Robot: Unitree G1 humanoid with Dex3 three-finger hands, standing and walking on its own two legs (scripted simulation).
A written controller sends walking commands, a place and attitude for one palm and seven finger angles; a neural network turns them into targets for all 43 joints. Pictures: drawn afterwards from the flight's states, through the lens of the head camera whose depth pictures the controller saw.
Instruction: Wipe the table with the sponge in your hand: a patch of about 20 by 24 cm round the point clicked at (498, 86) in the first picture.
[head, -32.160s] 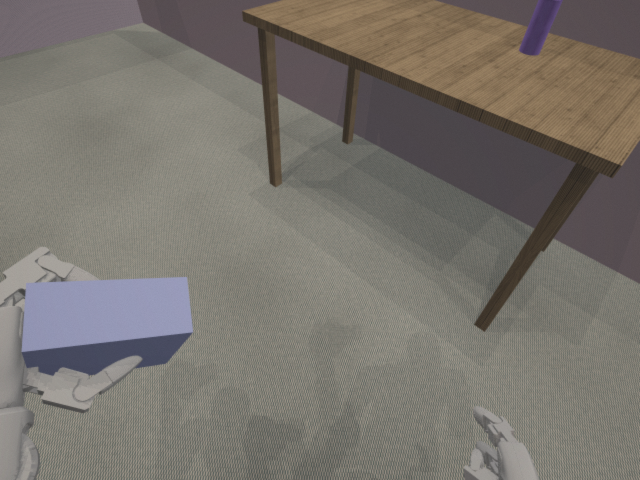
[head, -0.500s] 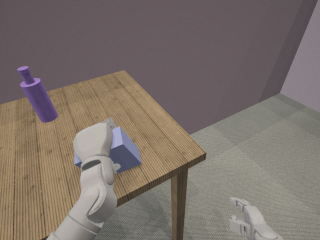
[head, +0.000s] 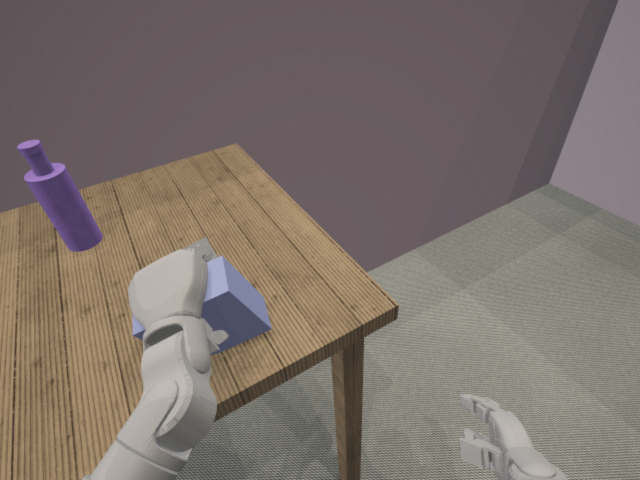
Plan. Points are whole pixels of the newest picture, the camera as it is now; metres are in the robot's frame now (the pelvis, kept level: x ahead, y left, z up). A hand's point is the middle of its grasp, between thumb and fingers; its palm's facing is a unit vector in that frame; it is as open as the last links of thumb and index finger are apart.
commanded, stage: slide back across to the middle lane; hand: left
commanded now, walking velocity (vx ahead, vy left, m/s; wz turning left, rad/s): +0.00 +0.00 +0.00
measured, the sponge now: (214, 319) +0.29 +0.19 +0.07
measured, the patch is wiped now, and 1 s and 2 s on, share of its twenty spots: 1.00 1.00 1.00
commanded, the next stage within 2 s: wipe forward along the middle lane in 0.48 s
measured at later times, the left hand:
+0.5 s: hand (162, 322) +0.24 +0.22 +0.13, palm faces +0.25 -0.29 -0.92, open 9.7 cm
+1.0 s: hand (146, 330) +0.24 +0.25 +0.11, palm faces +0.00 -0.07 -1.00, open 9.6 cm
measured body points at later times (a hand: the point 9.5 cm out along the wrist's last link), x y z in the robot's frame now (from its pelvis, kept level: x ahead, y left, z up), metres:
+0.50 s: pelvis +0.03 -0.04 +0.01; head +0.01 -0.08 +0.46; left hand +0.22 +0.23 +0.18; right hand +0.28 -0.25 -0.06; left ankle +0.04 -0.01 -0.72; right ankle -0.01 -0.12 -0.72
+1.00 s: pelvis +0.04 -0.11 +0.01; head +0.02 -0.16 +0.46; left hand +0.24 +0.25 +0.17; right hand +0.29 -0.33 -0.07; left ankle +0.04 -0.01 -0.72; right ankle -0.01 -0.12 -0.72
